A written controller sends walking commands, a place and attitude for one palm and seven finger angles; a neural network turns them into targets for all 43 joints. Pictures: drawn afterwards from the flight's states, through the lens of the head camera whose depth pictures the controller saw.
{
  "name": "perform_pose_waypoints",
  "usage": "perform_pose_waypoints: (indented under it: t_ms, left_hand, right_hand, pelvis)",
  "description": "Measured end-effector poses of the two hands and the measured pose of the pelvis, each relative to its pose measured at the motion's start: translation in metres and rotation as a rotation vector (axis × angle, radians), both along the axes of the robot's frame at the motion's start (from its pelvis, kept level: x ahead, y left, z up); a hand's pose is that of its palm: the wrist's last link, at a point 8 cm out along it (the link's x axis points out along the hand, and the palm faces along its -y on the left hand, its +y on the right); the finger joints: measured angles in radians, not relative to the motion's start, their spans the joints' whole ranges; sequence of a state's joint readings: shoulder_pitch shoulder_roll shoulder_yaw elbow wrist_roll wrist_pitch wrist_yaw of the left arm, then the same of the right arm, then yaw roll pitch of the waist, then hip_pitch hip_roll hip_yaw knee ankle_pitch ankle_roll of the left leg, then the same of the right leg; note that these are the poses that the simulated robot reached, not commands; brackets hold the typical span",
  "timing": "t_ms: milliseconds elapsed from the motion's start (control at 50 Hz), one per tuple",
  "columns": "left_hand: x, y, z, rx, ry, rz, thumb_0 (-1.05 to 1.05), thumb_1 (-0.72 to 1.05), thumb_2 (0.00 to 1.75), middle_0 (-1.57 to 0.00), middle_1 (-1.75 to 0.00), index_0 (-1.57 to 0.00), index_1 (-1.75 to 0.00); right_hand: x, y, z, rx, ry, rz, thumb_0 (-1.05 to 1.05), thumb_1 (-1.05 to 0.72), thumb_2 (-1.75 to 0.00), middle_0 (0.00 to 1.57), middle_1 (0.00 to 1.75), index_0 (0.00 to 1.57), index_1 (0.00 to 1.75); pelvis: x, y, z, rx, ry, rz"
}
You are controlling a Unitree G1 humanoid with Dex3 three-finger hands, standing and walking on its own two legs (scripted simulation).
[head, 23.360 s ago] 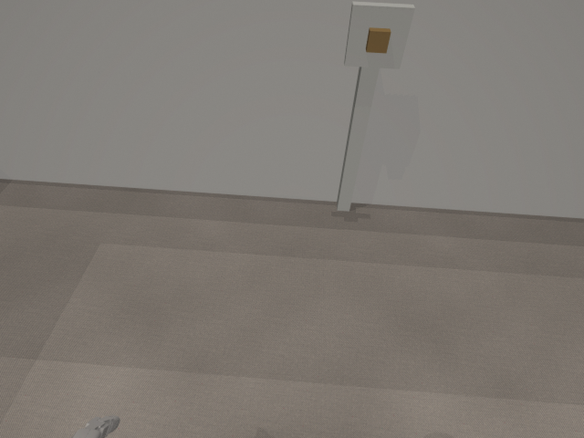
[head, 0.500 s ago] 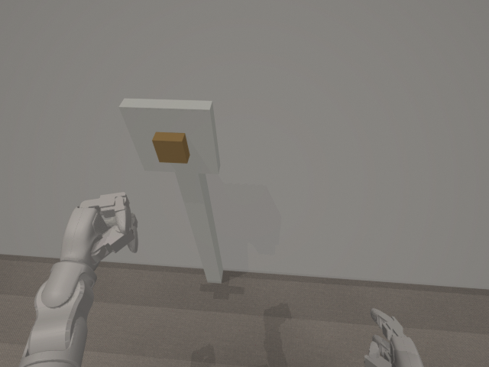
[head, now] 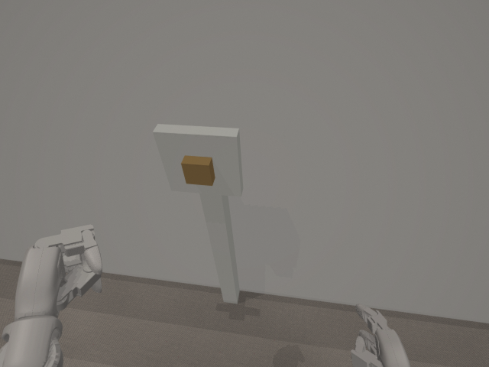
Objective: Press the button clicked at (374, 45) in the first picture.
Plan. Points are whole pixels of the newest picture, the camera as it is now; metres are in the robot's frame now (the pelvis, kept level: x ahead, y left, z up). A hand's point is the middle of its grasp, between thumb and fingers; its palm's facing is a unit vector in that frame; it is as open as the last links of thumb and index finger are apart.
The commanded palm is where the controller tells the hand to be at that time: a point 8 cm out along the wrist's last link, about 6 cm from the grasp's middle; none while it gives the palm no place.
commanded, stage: draw the hand back to the body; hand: left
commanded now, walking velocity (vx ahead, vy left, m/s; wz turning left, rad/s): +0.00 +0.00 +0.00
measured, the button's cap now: (199, 169) +0.50 +0.17 +0.03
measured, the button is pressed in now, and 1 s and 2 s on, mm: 0 0 0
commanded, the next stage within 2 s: step back with the hand held close in 0.44 s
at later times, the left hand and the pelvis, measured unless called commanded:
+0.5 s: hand (67, 300) +0.15 +0.23 +0.15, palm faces +0.40 -0.82 -0.40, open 3.1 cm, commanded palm +0.10 +0.27 +0.17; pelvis -0.02 -0.01 +0.00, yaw +0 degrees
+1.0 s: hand (43, 305) +0.14 +0.25 +0.15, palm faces +0.30 -0.81 -0.51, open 3.1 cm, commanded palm +0.08 +0.29 +0.17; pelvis -0.05 +0.01 +0.00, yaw -1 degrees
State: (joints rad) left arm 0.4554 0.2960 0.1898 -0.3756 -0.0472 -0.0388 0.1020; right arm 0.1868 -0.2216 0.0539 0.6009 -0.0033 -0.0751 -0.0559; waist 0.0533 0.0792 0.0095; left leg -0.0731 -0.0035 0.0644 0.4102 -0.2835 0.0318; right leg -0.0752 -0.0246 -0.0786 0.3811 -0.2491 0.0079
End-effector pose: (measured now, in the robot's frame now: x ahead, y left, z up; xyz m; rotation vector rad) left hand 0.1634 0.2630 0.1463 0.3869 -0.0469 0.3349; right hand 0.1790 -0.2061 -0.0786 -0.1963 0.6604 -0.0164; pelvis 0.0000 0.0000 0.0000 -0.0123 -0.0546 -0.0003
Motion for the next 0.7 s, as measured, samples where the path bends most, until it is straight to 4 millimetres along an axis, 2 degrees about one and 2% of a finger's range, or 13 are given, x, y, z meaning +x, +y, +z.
perform_pose_waypoints:
  t_ms: [200,280,420,580,640,700]
  left_hand:
    - [-0.037,0.012,0.029,0.107,-0.047,0.063,0.01,0.89,0.9,-1.3,-1.5,-1.3,-1.5]
    - [-0.046,0.012,0.031,0.105,-0.066,0.082,0.01,0.89,0.9,-1.3,-1.5,-1.3,-1.5]
    - [-0.05,0.006,0.016,0.056,-0.039,0.083,0.01,0.89,0.9,-1.3,-1.5,-1.3,-1.5]
    - [-0.054,-0.001,0.027,0.082,-0.085,0.052,0.01,0.89,0.9,-1.3,-1.5,-1.3,-1.5]
    - [-0.05,0.005,0.032,0.108,-0.105,0.054,0.01,0.89,0.9,-1.31,-1.5,-1.3,-1.5]
    - [-0.043,0.009,0.027,0.12,-0.082,0.046,0.01,0.89,0.9,-1.3,-1.5,-1.3,-1.5]
  right_hand:
    - [-0.006,-0.01,-0.001,-0.013,-0.004,-0.014,0.02,-0.91,-0.9,0.2,0.3,0.21,0.3]
    - [-0.009,-0.013,0.0,-0.018,-0.011,-0.013,0.02,-0.91,-0.9,0.2,0.3,0.2,0.3]
    - [-0.019,-0.018,0.003,-0.034,-0.018,-0.019,0.02,-0.91,-0.9,0.2,0.3,0.2,0.3]
    - [-0.029,-0.023,0.003,-0.035,-0.032,-0.035,0.02,-0.91,-0.9,0.2,0.3,0.2,0.3]
    - [-0.034,-0.025,0.002,-0.035,-0.007,-0.043,0.02,-0.91,-0.9,0.2,0.3,0.21,0.3]
    - [-0.042,-0.028,0.0,-0.047,0.034,-0.062,0.02,-0.91,-0.9,0.2,0.3,0.21,0.3]
  pelvis:
    - [-0.003,-0.002,0.0,-0.004,-0.015,0.0]
    - [-0.009,-0.004,0.0,-0.004,-0.024,0.004]
    - [-0.018,-0.009,0.0,-0.001,-0.033,0.002]
    - [-0.024,-0.012,0.001,-0.004,-0.048,-0.003]
    - [-0.028,-0.013,0.001,-0.011,-0.016,0.0]
    - [-0.033,-0.012,0.001,-0.015,0.021,-0.004]
